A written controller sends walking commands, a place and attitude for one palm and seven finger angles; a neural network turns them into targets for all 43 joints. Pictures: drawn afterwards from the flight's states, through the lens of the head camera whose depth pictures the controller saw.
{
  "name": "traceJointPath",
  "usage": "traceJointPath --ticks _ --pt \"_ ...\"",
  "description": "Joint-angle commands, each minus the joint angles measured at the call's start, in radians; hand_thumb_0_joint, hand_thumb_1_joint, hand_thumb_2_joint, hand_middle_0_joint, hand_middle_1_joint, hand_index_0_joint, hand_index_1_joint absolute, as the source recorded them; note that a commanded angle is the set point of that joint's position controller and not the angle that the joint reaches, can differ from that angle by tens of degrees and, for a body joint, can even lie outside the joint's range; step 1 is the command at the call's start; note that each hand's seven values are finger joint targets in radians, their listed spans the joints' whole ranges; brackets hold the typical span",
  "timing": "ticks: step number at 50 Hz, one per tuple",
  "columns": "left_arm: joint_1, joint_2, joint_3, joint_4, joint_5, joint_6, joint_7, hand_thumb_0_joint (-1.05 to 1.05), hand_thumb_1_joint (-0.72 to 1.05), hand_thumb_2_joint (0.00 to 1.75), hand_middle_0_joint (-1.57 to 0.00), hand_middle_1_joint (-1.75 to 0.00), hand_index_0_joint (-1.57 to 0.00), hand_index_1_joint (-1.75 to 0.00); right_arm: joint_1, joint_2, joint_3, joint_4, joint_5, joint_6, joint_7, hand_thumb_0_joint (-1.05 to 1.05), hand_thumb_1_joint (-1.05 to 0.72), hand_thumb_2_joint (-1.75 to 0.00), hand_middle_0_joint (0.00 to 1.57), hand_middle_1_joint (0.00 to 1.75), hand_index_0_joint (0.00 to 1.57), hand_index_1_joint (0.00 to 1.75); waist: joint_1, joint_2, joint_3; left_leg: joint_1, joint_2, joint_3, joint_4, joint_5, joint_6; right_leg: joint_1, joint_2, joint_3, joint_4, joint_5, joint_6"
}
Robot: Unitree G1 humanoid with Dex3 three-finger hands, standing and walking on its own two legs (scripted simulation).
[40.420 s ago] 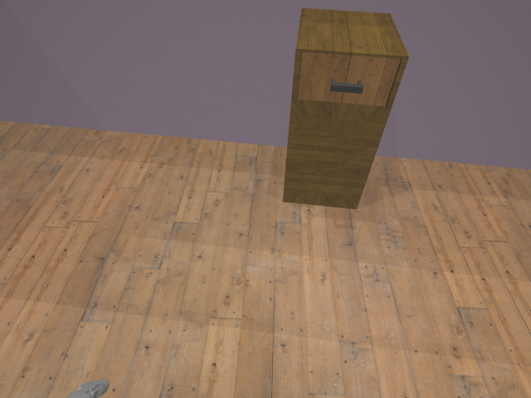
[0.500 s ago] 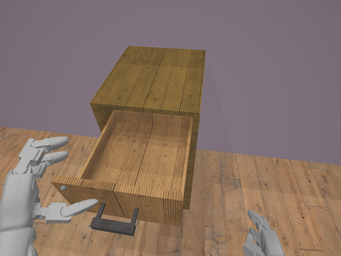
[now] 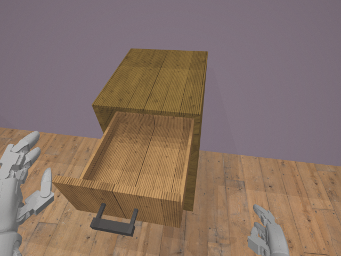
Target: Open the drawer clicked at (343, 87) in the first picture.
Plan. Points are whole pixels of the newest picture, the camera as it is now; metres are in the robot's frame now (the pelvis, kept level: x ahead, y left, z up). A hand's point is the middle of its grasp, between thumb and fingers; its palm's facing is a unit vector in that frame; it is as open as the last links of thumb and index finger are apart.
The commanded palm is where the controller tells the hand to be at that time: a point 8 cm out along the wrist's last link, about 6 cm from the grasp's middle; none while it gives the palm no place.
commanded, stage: draw the hand back to the body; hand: left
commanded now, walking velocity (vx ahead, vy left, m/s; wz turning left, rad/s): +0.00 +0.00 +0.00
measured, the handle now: (115, 218) +0.23 +0.19 -0.08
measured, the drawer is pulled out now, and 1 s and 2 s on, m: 0.30 0.30 0.30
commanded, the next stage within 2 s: step back with the hand held close in 0.12 s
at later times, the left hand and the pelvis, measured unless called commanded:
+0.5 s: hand (42, 195) +0.18 +0.25 +0.14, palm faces +0.28 -0.82 -0.50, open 7.4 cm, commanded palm +0.11 +0.30 +0.18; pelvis -0.02 +0.02 +0.00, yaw +0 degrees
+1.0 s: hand out of the picture +0.09 +0.26 +0.15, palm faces +0.38 -0.83 -0.41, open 7.4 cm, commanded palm +0.03 +0.31 +0.18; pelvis -0.10 +0.03 -0.01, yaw +0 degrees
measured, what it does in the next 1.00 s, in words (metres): shifts its weight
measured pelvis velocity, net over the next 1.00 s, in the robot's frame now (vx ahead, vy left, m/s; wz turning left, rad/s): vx -0.10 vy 0.03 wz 0.01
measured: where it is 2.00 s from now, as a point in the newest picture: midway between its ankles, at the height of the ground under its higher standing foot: outside the picture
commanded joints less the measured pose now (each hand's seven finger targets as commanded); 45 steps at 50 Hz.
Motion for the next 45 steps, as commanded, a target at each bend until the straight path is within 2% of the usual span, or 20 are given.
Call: traceJointPath --ticks 1,6,9,11,12,13,14,16,18,19,22,24,26,28,29,35,38,41,44,45 --pt "-0.047 0.184 0.117 -0.238 0.0 -0.067 0.019 0.0 0.9 0.9 -0.2 -0.3 -0.2 -0.3 -0.129 -0.086 -0.027 -0.169 0.0 -0.067 -0.011 0.0 -0.9 -0.9 0.2 0.3 0.2 0.3 0.002 -0.017 -0.081 0.023 0.017 0.057 -0.034 0.301 0.035 0.002 -0.044 -0.027 -0.067 0.323 0.024" --pt "-0.038 0.187 0.128 -0.225 -0.002 -0.064 0.021 0.0 0.9 0.9 -0.2 -0.3 -0.2 -0.3 -0.13 -0.084 -0.025 -0.167 0.001 -0.067 -0.012 0.0 -0.9 -0.9 0.2 0.3 0.2 0.3 0.001 -0.03 -0.07 0.015 0.017 0.058 -0.034 0.285 0.035 0.0 -0.045 -0.025 -0.073 0.316 0.025" --pt "-0.038 0.177 0.122 -0.224 0.002 -0.062 0.017 0.0 0.9 0.9 -0.2 -0.3 -0.2 -0.3 -0.131 -0.087 -0.029 -0.162 0.002 -0.069 -0.01 0.0 -0.9 -0.9 0.2 0.3 0.2 0.3 -0.001 0.005 -0.077 0.027 0.017 0.06 -0.027 0.315 0.032 -0.005 -0.041 -0.022 -0.076 0.34 0.023" --pt "-0.037 0.167 0.111 -0.212 -0.002 -0.063 0.018 0.0 0.9 0.9 -0.2 -0.3 -0.2 -0.3 -0.126 -0.087 -0.028 -0.164 0.003 -0.065 -0.009 0.0 -0.9 -0.9 0.2 0.3 0.2 0.3 -0.003 -0.022 -0.074 0.019 0.018 0.055 -0.033 0.296 0.033 -0.004 -0.044 -0.027 -0.07 0.317 0.026" --pt "-0.19 0.319 0.271 -0.316 -0.002 -0.115 0.023 0.0 0.9 0.9 -0.2 -0.3 -0.2 -0.3 -0.073 -0.13 -0.035 -0.189 0.004 -0.039 0.0 0.0 -0.9 -0.9 0.2 0.3 0.2 0.3 -0.046 -0.021 0.016 -0.06 0.023 0.028 0.009 0.227 0.055 -0.078 -0.093 0.08 -0.127 0.376 0.014" --pt "-0.096 0.246 0.224 -0.197 0.005 -0.121 0.013 0.0 0.9 0.9 -0.2 -0.3 -0.2 -0.3 -0.076 -0.11 -0.037 -0.16 0.005 -0.022 0.003 0.0 -0.9 -0.9 0.2 0.3 0.2 0.3 -0.055 -0.077 -0.002 -0.044 0.02 0.018 0.035 0.206 0.053 -0.082 -0.12 0.082 -0.13 0.389 0.004" --pt "-0.107 0.257 0.22 -0.234 0.008 -0.129 0.008 0.0 0.9 0.9 -0.2 -0.3 -0.2 -0.3 -0.095 -0.119 -0.039 -0.178 0.003 -0.015 0.004 0.0 -0.9 -0.9 0.2 0.3 0.2 0.3 -0.053 -0.077 -0.002 -0.035 0.015 0.022 0.04 0.211 0.051 -0.098 -0.129 0.096 -0.133 0.441 0.0" --pt "-0.012 0.191 0.171 -0.173 0.008 -0.13 0.0 0.0 0.9 0.9 -0.2 -0.3 -0.2 -0.3 -0.102 -0.117 -0.04 -0.188 0.005 0.009 0.009 0.0 -0.9 -0.9 0.2 0.3 0.2 0.3 -0.059 -0.102 -0.055 -0.039 0.022 0.018 0.048 0.267 0.052 -0.06 -0.135 0.074 -0.095 0.465 0.003" --pt "0.051 0.177 0.164 -0.168 0.008 -0.129 -0.002 0.0 0.9 0.9 -0.2 -0.3 -0.2 -0.3 -0.103 -0.123 -0.049 -0.198 0.007 0.032 0.015 0.0 -0.9 -0.9 0.2 0.3 0.2 0.3 -0.059 -0.096 -0.111 -0.037 0.038 0.017 0.049 0.363 0.053 -0.02 -0.133 0.06 -0.057 0.526 0.007" --pt "0.062 0.181 0.167 -0.19 0.007 -0.132 -0.003 0.0 0.9 0.9 -0.2 -0.3 -0.2 -0.3 -0.111 -0.129 -0.054 -0.206 0.006 0.037 0.015 0.0 -0.9 -0.9 0.2 0.3 0.2 0.3 -0.057 -0.064 -0.13 -0.033 0.043 0.013 0.037 0.403 0.05 -0.019 -0.127 0.054 -0.044 0.53 0.009" --pt "0.108 0.209 0.195 -0.249 0.008 -0.136 0.005 0.0 0.9 0.9 -0.2 -0.3 -0.2 -0.3 -0.113 -0.127 -0.062 -0.227 0.009 0.062 0.016 0.0 -0.9 -0.9 0.2 0.3 0.2 0.3 -0.055 -0.07 -0.178 -0.057 0.068 -0.005 0.025 0.508 0.051 0.019 -0.108 0.024 0.008 0.533 0.019" --pt "0.113 0.25 0.228 -0.304 0.008 -0.14 0.012 0.0 0.9 0.9 -0.2 -0.3 -0.2 -0.3 -0.122 -0.128 -0.066 -0.235 0.008 0.069 0.01 0.0 -0.9 -0.9 0.2 0.3 0.2 0.3 -0.051 -0.042 -0.203 -0.059 0.076 -0.011 0.025 0.549 0.05 0.024 -0.104 0.02 0.028 0.539 0.018" --pt "0.14 0.249 0.234 -0.334 0.003 -0.142 0.018 0.0 0.9 0.9 -0.2 -0.3 -0.2 -0.3 -0.118 -0.119 -0.063 -0.246 0.006 0.072 0.01 0.0 -0.9 -0.9 0.2 0.3 0.2 0.3 -0.049 -0.011 -0.207 -0.086 0.085 -0.025 0.014 0.552 0.05 0.025 -0.092 0.012 0.046 0.491 0.019" --pt "0.145 0.253 0.24 -0.349 0.0 -0.142 0.024 0.0 0.9 0.9 -0.2 -0.3 -0.2 -0.3 -0.117 -0.116 -0.063 -0.25 0.005 0.071 0.007 0.0 -0.9 -0.9 0.2 0.3 0.2 0.3 -0.048 0.003 -0.195 -0.119 0.093 -0.039 0.001 0.52 0.052 0.016 -0.083 0.011 0.055 0.436 0.021" --pt "0.143 0.265 0.249 -0.361 0.0 -0.142 0.028 0.0 0.9 0.9 -0.2 -0.3 -0.2 -0.3 -0.117 -0.12 -0.065 -0.246 0.004 0.067 0.004 0.0 -0.9 -0.9 0.2 0.3 0.2 0.3 -0.046 0.044 -0.197 -0.124 0.097 -0.043 -0.002 0.507 0.052 0.011 -0.082 0.012 0.058 0.415 0.018" --pt "0.144 0.226 0.224 -0.338 -0.003 -0.15 0.036 0.0 0.9 0.9 -0.2 -0.3 -0.2 -0.3 -0.097 -0.119 -0.059 -0.237 -0.002 0.041 0.005 0.0 -0.9 -0.9 0.2 0.3 0.2 0.3 -0.049 0.07 -0.148 -0.265 0.135 -0.073 -0.068 0.293 0.071 -0.007 -0.061 0.007 0.116 0.202 0.029" --pt "0.11 0.212 0.21 -0.308 0.0 -0.151 0.039 0.0 0.9 0.9 -0.2 -0.3 -0.2 -0.3 -0.087 -0.127 -0.055 -0.235 0.001 0.03 0.006 0.0 -0.9 -0.9 0.2 0.3 0.2 0.3 -0.053 0.035 -0.101 -0.381 0.127 -0.072 -0.069 0.064 0.078 -0.005 -0.07 0.045 0.108 0.15 0.026" --pt "0.065 0.211 0.191 -0.296 0.006 -0.157 0.045 0.0 0.9 0.9 -0.2 -0.3 -0.2 -0.3 -0.071 -0.126 -0.054 -0.23 0.002 0.02 0.006 0.0 -0.9 -0.9 0.2 0.3 0.2 0.3 -0.065 -0.079 -0.061 -0.366 0.058 -0.046 0.012 -0.141 0.064 -0.127 -0.121 0.141 -0.031 0.014 0.0" --pt "0.015 0.242 0.195 -0.319 0.014 -0.164 0.055 0.0 0.9 0.9 -0.2 -0.3 -0.2 -0.3 -0.064 -0.135 -0.061 -0.21 -0.006 0.012 0.007 0.0 -0.9 -0.9 0.2 0.3 0.2 0.3 -0.071 -0.147 -0.039 -0.225 -0.005 -0.001 0.171 -0.15 0.04 -0.331 -0.191 0.247 -0.199 -0.198 -0.046" --pt "0.008 0.23 0.179 -0.323 0.015 -0.166 0.057 0.0 0.9 0.9 -0.2 -0.3 -0.2 -0.3 -0.056 -0.126 -0.053 -0.202 -0.011 0.01 0.008 0.0 -0.9 -0.9 0.2 0.3 0.2 0.3 -0.074 -0.166 -0.051 -0.196 -0.012 -0.001 0.194 -0.127 0.037 -0.343 -0.213 0.232 -0.202 -0.201 -0.054"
